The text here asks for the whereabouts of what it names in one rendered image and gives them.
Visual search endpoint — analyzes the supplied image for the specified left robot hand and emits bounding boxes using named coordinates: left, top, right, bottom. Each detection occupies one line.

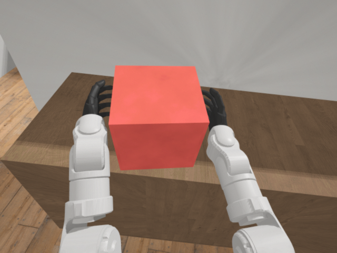
left=82, top=80, right=113, bottom=117

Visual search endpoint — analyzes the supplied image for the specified pedestal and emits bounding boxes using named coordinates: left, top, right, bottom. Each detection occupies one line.
left=1, top=72, right=337, bottom=253

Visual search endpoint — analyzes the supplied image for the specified carton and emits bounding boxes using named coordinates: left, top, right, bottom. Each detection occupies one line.
left=108, top=65, right=210, bottom=170

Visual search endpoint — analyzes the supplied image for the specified robot left upper arm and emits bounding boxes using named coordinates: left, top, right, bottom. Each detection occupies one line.
left=60, top=225, right=122, bottom=253

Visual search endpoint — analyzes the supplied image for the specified right robot hand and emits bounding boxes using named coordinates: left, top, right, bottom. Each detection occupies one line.
left=201, top=88, right=227, bottom=131

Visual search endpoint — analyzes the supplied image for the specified left robot forearm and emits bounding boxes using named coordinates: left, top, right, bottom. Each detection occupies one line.
left=59, top=114, right=113, bottom=253

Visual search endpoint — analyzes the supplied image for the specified right robot forearm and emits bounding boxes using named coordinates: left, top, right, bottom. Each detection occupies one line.
left=206, top=125, right=295, bottom=253

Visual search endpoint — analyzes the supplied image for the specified robot right upper arm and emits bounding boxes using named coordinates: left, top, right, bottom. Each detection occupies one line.
left=232, top=223, right=294, bottom=253

